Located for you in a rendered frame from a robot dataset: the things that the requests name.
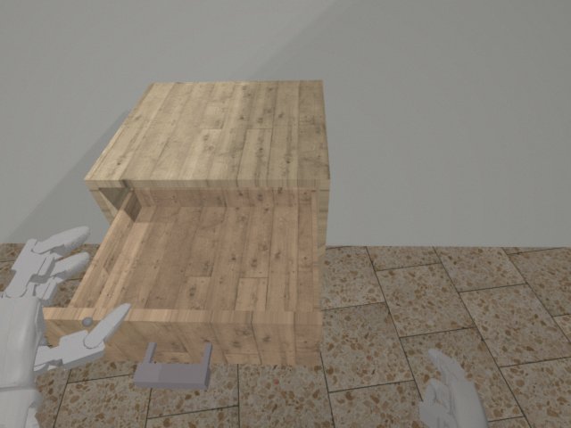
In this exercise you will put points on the robot right hand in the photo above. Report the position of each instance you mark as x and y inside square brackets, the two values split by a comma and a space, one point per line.
[462, 406]

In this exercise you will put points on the robot left hand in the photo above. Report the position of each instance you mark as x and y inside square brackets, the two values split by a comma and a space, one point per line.
[35, 281]

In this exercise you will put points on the handle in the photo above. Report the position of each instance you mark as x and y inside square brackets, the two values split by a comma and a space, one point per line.
[173, 376]

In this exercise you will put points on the drawer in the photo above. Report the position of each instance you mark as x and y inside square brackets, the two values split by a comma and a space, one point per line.
[236, 267]

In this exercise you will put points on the cabinet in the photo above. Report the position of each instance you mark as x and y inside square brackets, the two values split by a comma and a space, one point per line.
[220, 134]

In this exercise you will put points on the robot left forearm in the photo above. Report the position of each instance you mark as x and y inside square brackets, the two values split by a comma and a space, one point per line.
[18, 406]

